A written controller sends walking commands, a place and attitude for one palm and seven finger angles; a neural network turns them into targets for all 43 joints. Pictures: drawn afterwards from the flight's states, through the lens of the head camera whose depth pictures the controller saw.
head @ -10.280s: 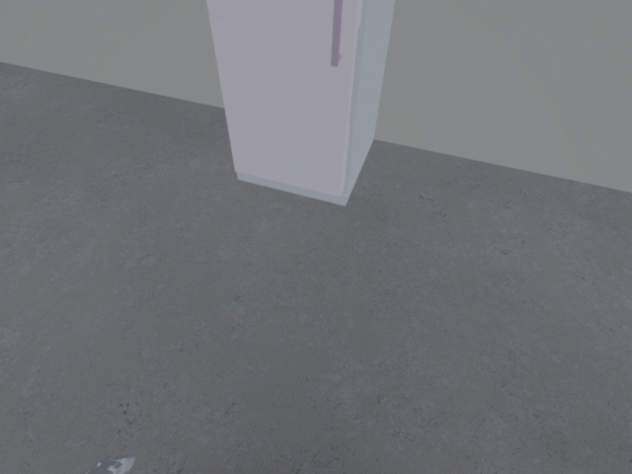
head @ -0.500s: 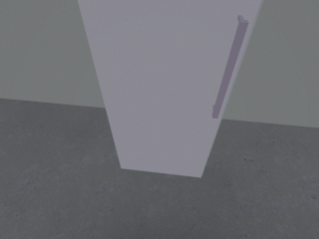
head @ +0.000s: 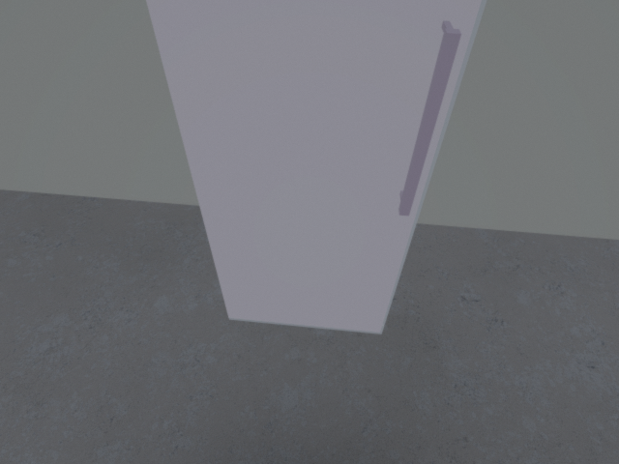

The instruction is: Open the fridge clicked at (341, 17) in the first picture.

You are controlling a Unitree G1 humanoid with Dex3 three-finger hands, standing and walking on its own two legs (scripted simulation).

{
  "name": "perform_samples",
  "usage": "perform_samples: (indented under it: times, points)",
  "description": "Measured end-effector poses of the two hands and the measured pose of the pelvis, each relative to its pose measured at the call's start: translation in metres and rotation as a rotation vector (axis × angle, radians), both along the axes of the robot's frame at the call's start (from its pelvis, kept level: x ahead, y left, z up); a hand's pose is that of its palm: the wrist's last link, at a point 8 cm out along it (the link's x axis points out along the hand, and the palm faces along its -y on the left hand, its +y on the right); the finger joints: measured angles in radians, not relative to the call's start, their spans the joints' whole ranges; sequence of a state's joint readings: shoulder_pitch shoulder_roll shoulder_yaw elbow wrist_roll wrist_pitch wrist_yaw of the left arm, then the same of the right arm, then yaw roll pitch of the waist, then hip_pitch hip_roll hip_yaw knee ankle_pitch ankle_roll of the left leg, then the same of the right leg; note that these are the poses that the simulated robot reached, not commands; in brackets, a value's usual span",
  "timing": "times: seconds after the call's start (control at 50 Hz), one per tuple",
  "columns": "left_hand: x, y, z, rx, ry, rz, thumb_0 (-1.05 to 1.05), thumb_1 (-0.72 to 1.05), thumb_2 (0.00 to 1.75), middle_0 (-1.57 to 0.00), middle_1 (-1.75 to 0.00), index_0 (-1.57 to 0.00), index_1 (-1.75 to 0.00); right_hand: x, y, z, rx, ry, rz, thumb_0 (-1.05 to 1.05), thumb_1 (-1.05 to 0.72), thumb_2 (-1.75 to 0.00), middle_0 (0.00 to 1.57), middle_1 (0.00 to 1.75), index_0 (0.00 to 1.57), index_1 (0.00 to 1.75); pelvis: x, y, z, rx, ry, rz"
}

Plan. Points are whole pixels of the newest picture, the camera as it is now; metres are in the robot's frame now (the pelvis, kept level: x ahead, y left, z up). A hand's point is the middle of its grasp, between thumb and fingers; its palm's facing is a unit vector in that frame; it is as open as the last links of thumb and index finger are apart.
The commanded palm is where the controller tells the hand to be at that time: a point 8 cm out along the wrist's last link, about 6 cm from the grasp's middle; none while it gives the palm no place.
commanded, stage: look again from close up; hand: right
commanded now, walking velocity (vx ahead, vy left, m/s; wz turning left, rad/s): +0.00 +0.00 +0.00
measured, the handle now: (422, 132) +0.65 -0.17 +0.12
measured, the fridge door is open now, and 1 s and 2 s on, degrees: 0 0 0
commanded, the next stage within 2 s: shuffle to correct the standing spot in 1.34 s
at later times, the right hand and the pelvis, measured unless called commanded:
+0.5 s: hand out of the picture -0.05 -0.20 -0.20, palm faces +0.03 +0.98 -0.19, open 7.3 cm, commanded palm none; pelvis -0.11 -0.02 -0.02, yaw +3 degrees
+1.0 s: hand out of the picture -0.16 -0.19 -0.17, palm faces +0.00 +0.98 -0.19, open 7.2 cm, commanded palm none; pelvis -0.17 -0.02 +0.01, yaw +0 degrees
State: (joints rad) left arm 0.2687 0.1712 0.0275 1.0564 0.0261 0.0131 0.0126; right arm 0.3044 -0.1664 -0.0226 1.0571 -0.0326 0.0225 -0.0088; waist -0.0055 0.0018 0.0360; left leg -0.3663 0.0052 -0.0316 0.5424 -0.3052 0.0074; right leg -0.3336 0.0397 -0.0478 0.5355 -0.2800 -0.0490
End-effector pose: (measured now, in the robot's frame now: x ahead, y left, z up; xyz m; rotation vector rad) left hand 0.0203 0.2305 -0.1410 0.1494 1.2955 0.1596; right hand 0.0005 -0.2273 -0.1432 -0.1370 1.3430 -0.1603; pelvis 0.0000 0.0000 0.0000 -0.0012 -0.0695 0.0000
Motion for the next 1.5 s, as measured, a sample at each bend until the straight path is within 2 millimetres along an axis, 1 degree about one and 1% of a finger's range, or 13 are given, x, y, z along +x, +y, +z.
perform_samples:
  times: [0.12,0.22,0.3,0.36,0.44,0.54,0.6,0.66,0.84,0.98,1.16,1.3,1.5]
  points:
    - [-0.001,0.009,-0.006,0.009,-0.022,-0.025,0.0,0.9,0.9,-0.2,-0.3,-0.2,-0.3,-0.024,-0.004,-0.004,-0.018,-0.011,-0.03,0.0,-0.91,-0.9,0.2,0.3,0.2,0.3,-0.017,0.003,-0.008,-0.012,-0.027,-0.01]
    - [0.014,0.019,-0.013,0.019,-0.068,-0.073,0.0,0.91,0.9,-0.2,-0.3,-0.2,-0.3,-0.071,0.001,-0.013,-0.039,0.006,-0.092,0.0,-0.91,-0.9,0.2,0.3,0.2,0.3,-0.036,0.007,-0.019,-0.018,-0.048,-0.036]
    - [0.011,0.021,-0.001,0.043,-0.148,-0.055,0.0,0.91,0.9,-0.2,-0.3,-0.2,-0.3,-0.098,-0.001,-0.019,-0.029,0.067,-0.089,0.0,-0.91,-0.9,0.2,0.3,0.2,0.3,-0.057,0.001,-0.019,-0.017,-0.021,-0.03]
    - [-0.021,0.018,0.007,0.063,-0.181,-0.014,0.0,0.91,0.9,-0.2,-0.3,-0.2,-0.3,-0.089,-0.011,-0.025,-0.026,0.033,-0.044,0.01,-0.91,-0.9,0.2,0.3,0.2,0.3,-0.072,-0.005,-0.019,-0.014,0.005,-0.017]
    - [-0.101,0.003,-0.007,0.091,-0.084,0.06,-0.01,0.91,0.9,-0.19,-0.3,-0.19,-0.3,-0.065,-0.025,-0.04,-0.027,-0.074,0.012,0.01,-0.91,-0.9,0.2,0.3,0.2,0.3,-0.102,-0.013,-0.031,-0.051,-0.014,0.025]
    - [-0.197,-0.032,-0.011,0.025,0.144,0.089,0.0,0.91,0.9,-0.19,-0.3,-0.19,-0.3,-0.051,-0.026,-0.017,0.003,-0.165,0.025,0.0,-0.91,-0.9,0.2,0.3,0.2,0.3,-0.117,-0.021,-0.018,-0.045,-0.016,0.019]
    - [-0.226,-0.051,-0.005,-0.026,0.232,0.071,0.0,0.91,0.9,-0.19,-0.3,-0.19,-0.3,-0.054,-0.025,-0.002,0.005,-0.191,0.024,0.0,-0.91,-0.9,0.2,0.3,0.2,0.3,-0.125,-0.025,-0.008,-0.032,0.015,-0.001]
    - [-0.239,-0.063,-0.001,-0.057,0.252,0.081,0.0,0.91,0.9,-0.2,-0.3,-0.2,-0.3,-0.064,-0.022,0.004,0.0,-0.156,0.037,0.0,-0.91,-0.9,0.2,0.3,0.2,0.3,-0.132,-0.025,-0.002,-0.023,0.044,-0.003]
    - [-0.232,-0.067,0.001,-0.095,0.176,0.097,0.0,0.9,0.9,-0.2,-0.3,-0.2,-0.3,-0.114,-0.018,0.009,-0.026,-0.036,0.065,-0.01,-0.95,-0.9,0.2,0.3,0.2,0.3,-0.157,-0.021,0.007,0.001,0.049,0.009]
    - [-0.21,-0.046,0.001,-0.059,0.119,0.044,0.0,0.91,0.9,-0.2,-0.3,-0.2,-0.3,-0.158,-0.011,0.006,-0.002,0.031,0.031,0.0,-0.94,-0.9,0.2,0.3,0.2,0.3,-0.166,-0.019,0.008,-0.004,0.043,0.002]
    - [-0.186,-0.023,0.006,-0.015,0.072,0.011,0.0,0.91,0.9,-0.2,-0.3,-0.2,-0.3,-0.206,0.013,0.004,0.049,0.137,0.003,0.0,-0.92,-0.9,0.2,0.3,0.2,0.3,-0.168,-0.013,0.009,-0.004,0.052,0.004]
    - [-0.183,-0.019,0.007,-0.015,0.085,0.007,0.0,0.91,0.9,-0.19,-0.3,-0.19,-0.3,-0.208,0.024,0.004,0.067,0.156,0.004,0.0,-0.91,-0.9,0.2,0.3,0.2,0.3,-0.164,-0.008,0.01,-0.005,0.056,0.005]
    - [-0.19,-0.024,0.003,-0.044,0.128,0.022,0.0,0.91,0.9,-0.2,-0.3,-0.2,-0.3,-0.172,0.022,0.004,0.041,0.094,0.027,0.0,-0.91,-0.9,0.2,0.3,0.2,0.3,-0.153,-0.002,0.01,-0.007,0.061,0.009]
